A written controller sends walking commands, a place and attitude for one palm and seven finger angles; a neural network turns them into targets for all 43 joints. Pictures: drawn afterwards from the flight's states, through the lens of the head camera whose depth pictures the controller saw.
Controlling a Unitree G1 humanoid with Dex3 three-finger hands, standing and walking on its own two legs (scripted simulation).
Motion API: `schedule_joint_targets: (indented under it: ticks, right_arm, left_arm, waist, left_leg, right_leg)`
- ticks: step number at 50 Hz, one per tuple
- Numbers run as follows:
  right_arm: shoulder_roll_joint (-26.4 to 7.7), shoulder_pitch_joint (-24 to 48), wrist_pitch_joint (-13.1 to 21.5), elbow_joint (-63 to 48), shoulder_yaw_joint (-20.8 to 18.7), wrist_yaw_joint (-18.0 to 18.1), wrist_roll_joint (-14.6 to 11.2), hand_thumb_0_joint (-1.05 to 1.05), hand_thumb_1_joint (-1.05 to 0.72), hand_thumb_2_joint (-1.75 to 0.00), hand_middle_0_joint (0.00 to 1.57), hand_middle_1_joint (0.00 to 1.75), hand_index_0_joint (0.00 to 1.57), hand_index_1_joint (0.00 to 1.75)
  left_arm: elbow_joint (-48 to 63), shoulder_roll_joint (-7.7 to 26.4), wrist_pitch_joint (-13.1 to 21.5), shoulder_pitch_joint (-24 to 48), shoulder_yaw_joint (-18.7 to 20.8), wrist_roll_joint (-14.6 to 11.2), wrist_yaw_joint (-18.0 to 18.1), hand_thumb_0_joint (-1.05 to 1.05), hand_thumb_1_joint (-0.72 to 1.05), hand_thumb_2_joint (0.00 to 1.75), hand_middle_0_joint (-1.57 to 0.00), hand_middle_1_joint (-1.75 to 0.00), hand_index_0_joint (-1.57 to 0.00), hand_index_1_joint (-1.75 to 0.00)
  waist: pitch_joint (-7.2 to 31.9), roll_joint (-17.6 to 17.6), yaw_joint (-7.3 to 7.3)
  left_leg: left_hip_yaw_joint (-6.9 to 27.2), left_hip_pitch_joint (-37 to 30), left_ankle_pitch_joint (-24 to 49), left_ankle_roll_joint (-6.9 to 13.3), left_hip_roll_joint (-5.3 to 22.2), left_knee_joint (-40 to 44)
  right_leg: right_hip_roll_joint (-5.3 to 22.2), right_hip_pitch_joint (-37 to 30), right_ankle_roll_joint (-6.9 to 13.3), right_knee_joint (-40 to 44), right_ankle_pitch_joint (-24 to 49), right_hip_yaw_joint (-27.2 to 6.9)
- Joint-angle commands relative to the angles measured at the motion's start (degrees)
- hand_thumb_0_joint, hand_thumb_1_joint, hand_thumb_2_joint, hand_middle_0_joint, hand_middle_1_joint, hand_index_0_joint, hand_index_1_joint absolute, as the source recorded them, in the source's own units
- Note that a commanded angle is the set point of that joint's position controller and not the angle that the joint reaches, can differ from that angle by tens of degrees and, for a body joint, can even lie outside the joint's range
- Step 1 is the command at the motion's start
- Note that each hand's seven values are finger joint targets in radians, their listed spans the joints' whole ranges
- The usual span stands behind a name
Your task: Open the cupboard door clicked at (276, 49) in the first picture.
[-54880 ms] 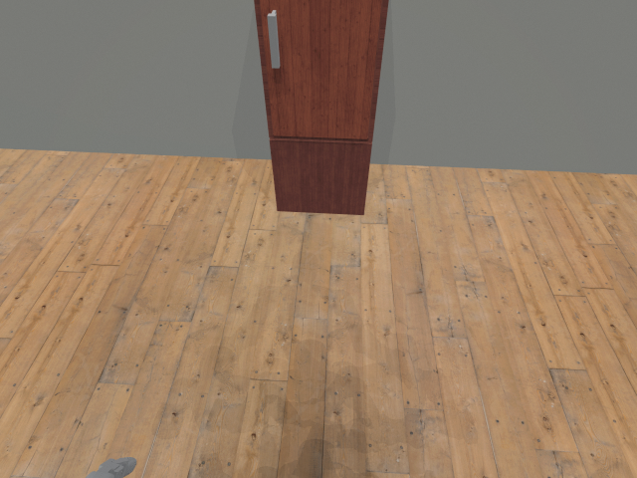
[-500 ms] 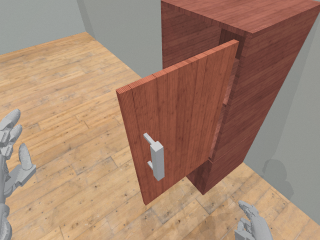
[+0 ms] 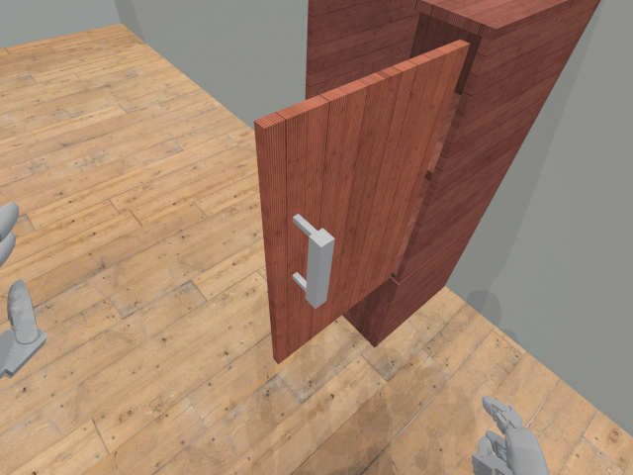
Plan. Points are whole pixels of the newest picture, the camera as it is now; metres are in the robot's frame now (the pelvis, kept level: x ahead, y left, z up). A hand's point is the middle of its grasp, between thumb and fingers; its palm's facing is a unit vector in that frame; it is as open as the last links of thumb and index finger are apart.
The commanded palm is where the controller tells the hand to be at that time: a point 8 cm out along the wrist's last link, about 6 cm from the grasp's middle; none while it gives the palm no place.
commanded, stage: step back with the hand held close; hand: left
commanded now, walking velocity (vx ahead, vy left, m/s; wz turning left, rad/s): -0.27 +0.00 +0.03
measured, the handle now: (308, 262) +0.40 +0.04 +0.02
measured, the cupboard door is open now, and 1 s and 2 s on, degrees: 90 90 90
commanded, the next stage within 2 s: stop stepping back and stand still in 0.48 s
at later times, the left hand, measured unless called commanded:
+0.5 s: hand out of the picture +0.08 +0.26 +0.17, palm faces +0.37 -0.79 -0.48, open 7.4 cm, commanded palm +0.02 +0.30 +0.18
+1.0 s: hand out of the picture -0.02 +0.27 +0.19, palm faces +0.38 -0.77 -0.51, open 7.4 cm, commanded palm -0.07 +0.31 +0.18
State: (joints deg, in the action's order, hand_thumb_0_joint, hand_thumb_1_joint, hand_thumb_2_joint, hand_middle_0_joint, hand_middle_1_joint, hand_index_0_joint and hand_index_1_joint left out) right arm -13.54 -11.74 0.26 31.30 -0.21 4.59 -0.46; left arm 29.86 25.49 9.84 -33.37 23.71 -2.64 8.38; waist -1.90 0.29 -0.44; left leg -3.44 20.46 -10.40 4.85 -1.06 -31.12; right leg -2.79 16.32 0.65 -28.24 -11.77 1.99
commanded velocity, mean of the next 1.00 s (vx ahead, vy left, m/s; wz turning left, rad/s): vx -0.11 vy -0.03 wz -0.01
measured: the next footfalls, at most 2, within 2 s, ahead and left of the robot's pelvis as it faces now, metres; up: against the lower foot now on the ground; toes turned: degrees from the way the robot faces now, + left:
right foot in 0.20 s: -0.10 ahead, -0.11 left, +0.00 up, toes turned +5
left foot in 0.68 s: -0.11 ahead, +0.12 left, +0.00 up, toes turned +3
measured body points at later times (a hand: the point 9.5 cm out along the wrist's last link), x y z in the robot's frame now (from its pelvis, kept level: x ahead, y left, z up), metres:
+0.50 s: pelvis -0.12 -0.01 -0.01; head -0.10 +0.01 +0.44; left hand +0.05 +0.30 +0.20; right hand +0.09 -0.23 -0.07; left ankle +0.06 +0.07 -0.73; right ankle -0.14 -0.11 -0.73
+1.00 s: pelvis -0.21 +0.01 +0.01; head -0.22 +0.03 +0.46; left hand -0.05 +0.31 +0.22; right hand -0.07 -0.19 -0.07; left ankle -0.15 +0.12 -0.73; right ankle -0.27 -0.07 -0.71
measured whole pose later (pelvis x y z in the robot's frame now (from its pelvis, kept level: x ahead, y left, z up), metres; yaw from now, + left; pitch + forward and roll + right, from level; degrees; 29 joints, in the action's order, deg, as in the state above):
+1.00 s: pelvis -0.21 +0.01 +0.01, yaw +0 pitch +0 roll -1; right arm -6.4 -15.2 6.7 36.2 3.2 2.7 1.3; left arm 33.4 28.4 11.0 -36.7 25.8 -3.1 9.0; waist 1.8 -1.5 -1.5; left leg -2.8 16.7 -7.1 1.3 1.0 -21.9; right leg -2.9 10.8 0.4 -33.2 -27.1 5.1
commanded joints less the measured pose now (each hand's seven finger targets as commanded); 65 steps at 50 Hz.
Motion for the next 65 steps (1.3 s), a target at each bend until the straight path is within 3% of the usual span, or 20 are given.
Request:
schedule_joint_targets:
  ticks: [1, 9, 15, 18, 22, 24, 26, 28, 30, 33, 35, 36, 38, 42, 48, 51, 53, 55, 59, 65]
  right_arm:
    - [-8.33, 6.24, 4.66, -9.16, -2.89, 0.95, 0.44, 0.0, -0.9, -0.9, 0.2, 0.3, 0.2, 0.3]
    - [-6.58, 4.8, 7.58, -6.04, -2.76, -0.38, 1.23, 0.0, -0.9, -0.9, 0.2, 0.3, 0.2, 0.3]
    - [-6.28, 5.46, 7.48, -3.43, -3.33, -0.9, -0.27, 0.0, -0.9, -0.9, 0.2, 0.3, 0.2, 0.3]
    - [-6.19, 8.39, 6.73, -5.57, -3.0, -1.14, 0.0, 0.0, -0.9, -0.9, 0.2, 0.3, 0.2, 0.3]
    - [-5.72, 11.24, 5.46, -6.68, -2.69, -1.41, 0.78, 0.0, -0.9, -0.9, 0.2, 0.3, 0.2, 0.3]
    - [-5.12, 8.78, 4.52, -5.73, -3.14, -1.44, -0.04, 0.0, -0.9, -0.9, 0.2, 0.3, 0.2, 0.3]
    - [-5.74, 8.32, 4.5, -3.28, -4.13, -1.7, 0.78, 0.0, -0.9, -0.9, 0.2, 0.3, 0.2, 0.3]
    - [-3.3, 8.05, 4.24, -3.75, -2.45, -1.25, 0.98, 0.0, -0.9, -0.9, 0.2, 0.3, 0.2, 0.3]
    - [-3.74, 9.34, 4.04, -4.29, -0.82, 0.3, 0.63, 0.0, -0.9, -0.9, 0.2, 0.3, 0.2, 0.3]
    - [-5.77, 6.04, 6.22, -3.87, -1.37, 1.87, 0.01, 0.0, -0.9, -0.9, 0.2, 0.3, 0.2, 0.3]
    - [-6.88, 2.79, 7.75, -5.72, -3.07, 1.13, 0.07, 0.0, -0.9, -0.9, 0.2, 0.3, 0.2, 0.3]
    - [-6.61, 1.55, 8.61, -5.82, -3.68, 0.62, -0.58, 0.0, -0.9, -0.9, 0.2, 0.3, 0.2, 0.3]
    - [-4.42, 2.04, 10.22, -6.05, -2.83, -0.32, 1.16, 0.0, -0.9, -0.9, 0.2, 0.3, 0.2, 0.3]
    - [-4.26, 2.49, 12.38, -4.75, -2.52, -1.5, 0.67, 0.0, -0.9, -0.9, 0.2, 0.3, 0.2, 0.3]
    - [-4.73, 4.32, 8.3, -3.64, -1.7, -0.39, 1.44, 0.0, -0.9, -0.9, 0.2, 0.3, 0.2, 0.3]
    - [-4.19, 4.46, 6.26, -3.13, -1.9, -0.27, 1.05, 0.0, -0.9, -0.9, 0.2, 0.3, 0.2, 0.3]
    - [-4.31, 5.17, 5.26, -3.11, -1.91, -0.61, 0.97, 0.0, -0.9, -0.9, 0.2, 0.3, 0.2, 0.3]
    - [-4.69, 3.1, 7.2, -1.22, -1.97, -1.05, 0.58, 0.0, -0.9, -0.9, 0.2, 0.3, 0.2, 0.3]
    - [-4.25, 5.7, 8.16, -1.35, -1.56, 0.09, 0.5, 0.0, -0.9, -0.9, 0.2, 0.3, 0.2, 0.3]
    - [-4.2, 4.65, 9.74, -2.17, -2.16, 0.8, 0.65, 0.0, -0.9, -0.9, 0.2, 0.3, 0.2, 0.3]
  left_arm:
    - [12.24, 9.37, 4.54, 3.87, 9.05, 1.83, 1.64, 0.0, 0.9, 0.9, -0.2, -0.3, -0.2, -0.3]
    - [11.56, 7.15, 5.45, 3.55, 6.99, 0.34, 0.96, 0.0, 0.9, 0.9, -0.2, -0.3, -0.2, -0.3]
    - [14.48, 9.79, 6.62, 6.68, 7.21, -1.16, 1.16, 0.0, 0.9, 0.9, -0.2, -0.3, -0.2, -0.3]
    - [14.45, 11.6, 5.31, 1.43, 10.15, -2.41, 0.54, 0.0, 0.9, 0.9, -0.2, -0.3, -0.2, -0.3]
    - [12.66, 12.24, 4.56, -0.44, 11.83, -3.15, 0.21, 0.0, 0.9, 0.9, -0.2, -0.3, -0.2, -0.3]
    - [10.72, 12.01, 4.53, 0.42, 10.12, -2.44, 0.54, 0.0, 0.9, 0.9, -0.2, -0.3, -0.2, -0.3]
    - [9.32, 11.48, 4.63, 4.41, 8.91, -0.92, 1.51, 0.0, 0.9, 0.9, -0.2, -0.3, -0.2, -0.3]
    - [5.27, 8.36, 3.27, 5.16, 5.43, 0.44, 0.94, 0.0, 0.9, 0.9, -0.2, -0.3, -0.2, -0.3]
    - [5.42, 8.9, 3.85, 10.53, 3.98, 1.16, 1.15, 0.0, 0.9, 0.9, -0.2, -0.3, -0.2, -0.3]
    - [8.5, 8.12, 4.29, 11.71, 3.2, 1.05, 1.58, 0.0, 0.9, 0.9, -0.2, -0.3, -0.2, -0.3]
    - [16.66, 10.5, 5.11, 10.66, 5.55, 1.35, 2.07, 0.0, 0.9, 0.9, -0.2, -0.3, -0.2, -0.3]
    - [16.96, 12.18, 5.46, 6.73, 7.45, 0.93, 1.98, 0.0, 0.9, 0.9, -0.2, -0.3, -0.2, -0.3]
    - [22.84, 12.08, 5.54, 3.32, 8.96, -0.02, 1.04, 0.0, 0.9, 0.9, -0.2, -0.3, -0.2, -0.3]
    - [22.27, 10.04, 5.22, -1.25, 8.47, -0.1, 1.87, 0.0, 0.9, 0.9, -0.2, -0.3, -0.2, -0.3]
    - [7.1, 8.36, 1.86, -3.32, 8.11, -0.62, 2.19, 0.0, 0.9, 0.9, -0.2, -0.3, -0.2, -0.3]
    - [2.72, 7.73, -0.02, -2.03, 6.4, -0.01, 1.65, 0.0, 0.9, 0.9, -0.2, -0.3, -0.2, -0.3]
    - [5.99, 10.17, 0.05, 2.72, 6.29, -0.48, 1.12, 0.0, 0.9, 0.9, -0.2, -0.3, -0.2, -0.3]
    - [7.08, 9.51, 2.19, 7.62, 5.9, -0.25, 1.24, 0.0, 0.9, 0.9, -0.2, -0.3, -0.2, -0.3]
    - [7.09, 9.0, 4.07, 10.84, 4.64, 1.28, 1.61, 0.0, 0.9, 0.9, -0.2, -0.3, -0.2, -0.3]
    - [8.66, 9.26, 5.86, 12.03, 5.89, 1.32, 2.61, 0.0, 0.9, 0.9, -0.2, -0.3, -0.2, -0.3]
  waist:
    - [3.97, 11.89, 1.3]
    - [5.91, 5.7, 0.66]
    - [23.1, -0.61, 0.51]
    - [21.74, 4.84, 1.7]
    - [9.41, 8.93, 1.57]
    - [5.27, -4.6, 0.39]
    - [0.12, -9.62, 0.95]
    - [-2.0, -7.5, -0.32]
    - [-3.42, -4.5, 0.23]
    - [3.37, 5.74, 0.04]
    - [13.3, 11.85, 1.58]
    - [17.01, 8.37, 1.83]
    - [16.26, 15.82, 0.34]
    - [12.58, 9.1, -0.19]
    - [2.81, 13.93, -0.89]
    - [3.08, 2.07, -0.19]
    - [0.75, -15.84, 0.94]
    - [6.65, -12.08, -0.7]
    - [-0.15, -1.79, 0.04]
    - [-1.31, -3.3, 1.84]
  left_leg:
    - [19.42, 23.16, -31.71, 2.35, 14.18, 22.5]
    - [18.24, 6.56, -20.53, -0.35, 12.61, 20.43]
    - [7.35, -24.65, 25.51, -1.31, 8.95, 4.48]
    - [10.1, -18.11, 16.85, 0.37, 11.26, 9.19]
    - [11.24, 4.35, -16.56, -3.15, 10.45, 15.88]
    - [4.82, -5.91, -11.99, -7.69, 1.71, -10.9]
    - [8.49, -2.19, -15.88, -7.93, -1.96, -39.92]
    - [6.53, 5.21, -13.61, -6.92, 1.39, -32.62]
    - [4.85, 4.52, -14.33, -6.13, 2.54, -15.39]
    - [3.48, -4.96, 3.45, -5.2, 2.8, 13.42]
    - [13.09, -18.79, 30.74, -0.9, 14.53, 7.0]
    - [12.75, -24.42, 32.14, -0.05, 15.94, 6.28]
    - [22.22, -18.6, 24.91, -0.01, 16.98, 14.54]
    - [15.53, -15.44, 8.75, 0.53, 14.79, 15.19]
    - [12.78, 3.58, -29.6, -2.74, 12.64, 26.1]
    - [4.84, 7.88, -23.96, -4.13, 5.91, 8.68]
    - [2.37, 14.94, -12.31, -4.64, 1.56, -19.13]
    - [3.43, 17.92, -10.33, -5.43, 2.31, -27.44]
    - [0.25, 13.05, -5.42, -4.77, 3.45, -21.2]
    - [-3.34, 2.04, -4.25, -3.14, 2.68, -5.32]
  right_leg:
    - [-0.46, -19.76, -1.07, -11.03, -3.11, -3.47]
    - [-1.21, -8.67, 0.91, -1.86, -12.31, -3.83]
    - [1.92, -0.61, -3.16, 2.75, 13.03, -5.84]
    - [0.05, -1.71, -2.65, -1.34, -1.96, -4.65]
    - [1.39, -4.79, 2.54, 2.6, -17.34, -7.4]
    - [14.38, 18.04, 7.8, 20.86, -33.24, -24.46]
    - [25.07, 28.56, 13.27, 25.66, -25.05, -30.64]
    - [16.66, 15.11, 8.14, 16.18, 3.15, -16.13]
    - [12.53, 6.31, 5.63, 8.89, 21.87, -10.86]
    - [6.04, -4.2, 1.19, -0.97, 19.86, -7.21]
    - [2.55, 2.35, -1.33, -5.68, -2.51, -5.16]
    - [1.39, 4.13, -1.41, -7.35, -8.37, -3.94]
    - [0.01, 5.44, -2.18, -19.2, -17.99, -3.06]
    - [1.27, 3.77, -2.49, -15.11, -10.81, -1.99]
    - [-2.65, -9.95, 0.4, -3.21, -17.8, 6.42]
    - [2.74, -15.16, 3.24, 11.3, -14.62, 0.2]
    - [21.01, -8.49, 10.01, 22.33, -16.25, -25.25]
    - [20.04, -16.05, 8.95, 14.76, 3.1, -17.91]
    - [17.33, -8.24, 6.51, 14.75, 7.52, -13.21]
    - [16.76, -6.13, 6.02, 13.73, 2.75, -11.86]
